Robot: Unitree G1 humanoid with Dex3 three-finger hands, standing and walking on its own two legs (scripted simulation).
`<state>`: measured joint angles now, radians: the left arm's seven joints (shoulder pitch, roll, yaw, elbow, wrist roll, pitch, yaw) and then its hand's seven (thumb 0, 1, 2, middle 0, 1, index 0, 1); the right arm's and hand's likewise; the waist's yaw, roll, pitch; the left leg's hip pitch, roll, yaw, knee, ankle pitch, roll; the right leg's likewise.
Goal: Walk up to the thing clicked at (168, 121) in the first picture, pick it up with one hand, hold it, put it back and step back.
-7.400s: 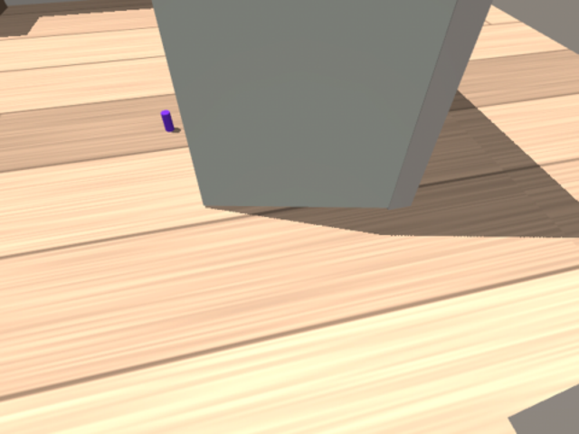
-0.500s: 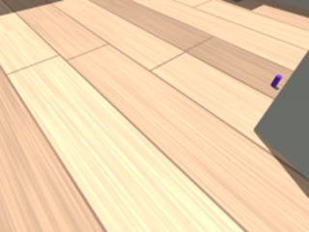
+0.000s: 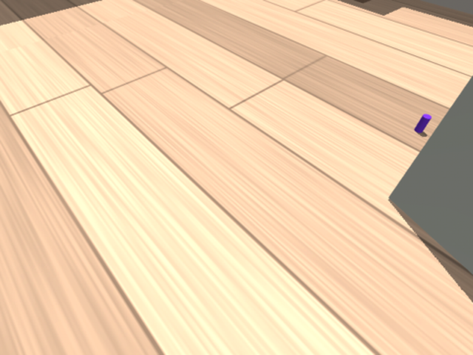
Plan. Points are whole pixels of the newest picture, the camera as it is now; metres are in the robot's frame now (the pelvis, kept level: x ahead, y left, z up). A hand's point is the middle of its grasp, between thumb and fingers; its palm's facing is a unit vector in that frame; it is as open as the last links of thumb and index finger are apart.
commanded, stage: stand
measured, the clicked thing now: (422, 123) +1.59 -1.19 -0.72
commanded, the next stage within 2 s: walk up in 0.36 s
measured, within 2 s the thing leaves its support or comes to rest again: neither
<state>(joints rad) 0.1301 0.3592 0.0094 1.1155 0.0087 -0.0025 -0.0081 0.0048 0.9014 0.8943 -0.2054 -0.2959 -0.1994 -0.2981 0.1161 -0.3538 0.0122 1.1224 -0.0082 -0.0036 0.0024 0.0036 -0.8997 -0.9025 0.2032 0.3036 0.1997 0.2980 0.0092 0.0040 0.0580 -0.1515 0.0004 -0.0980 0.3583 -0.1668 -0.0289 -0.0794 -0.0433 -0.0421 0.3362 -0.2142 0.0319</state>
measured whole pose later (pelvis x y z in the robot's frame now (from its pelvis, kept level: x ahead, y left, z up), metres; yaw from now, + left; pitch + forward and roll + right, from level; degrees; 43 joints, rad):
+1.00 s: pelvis +0.18 +0.07 +0.00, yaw -2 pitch -3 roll +1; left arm 0.23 0.44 0.07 0.98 0.02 -0.01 -0.11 0.01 0.90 0.89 -0.20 -0.30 -0.20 -0.30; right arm 0.35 -0.37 -0.08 0.98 -0.02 -0.09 0.05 0.01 -0.90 -0.90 0.21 0.30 0.20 0.30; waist -0.02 -0.06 0.05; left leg 0.03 -0.01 0.13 0.30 -0.28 0.02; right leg -0.55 -0.08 0.05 0.78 -0.12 0.01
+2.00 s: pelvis +0.70 +0.01 -0.01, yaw -4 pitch -3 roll +2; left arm 0.27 0.43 0.06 0.88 0.01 -0.03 -0.09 0.01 0.90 0.89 -0.20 -0.30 -0.20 -0.30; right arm 0.35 -0.40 -0.05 0.85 -0.01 -0.09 0.05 0.00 -0.90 -0.90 0.21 0.30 0.20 0.30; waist -0.02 -0.04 0.08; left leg -0.06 0.03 0.13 0.44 -0.31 0.00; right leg -0.50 -0.12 0.00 0.69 -0.15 0.00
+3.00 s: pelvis +1.04 -0.02 -0.01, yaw -1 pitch -3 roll +1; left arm 0.32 0.42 0.06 0.91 0.01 -0.03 -0.07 0.01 0.90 0.89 -0.20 -0.30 -0.20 -0.30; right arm 0.35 -0.41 -0.05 0.83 -0.01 -0.07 0.05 0.00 -0.90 -0.90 0.21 0.30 0.20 0.30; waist -0.02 -0.02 0.07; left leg -0.12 0.01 0.09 0.45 -0.27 0.03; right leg -0.46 -0.11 -0.01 0.69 -0.20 0.00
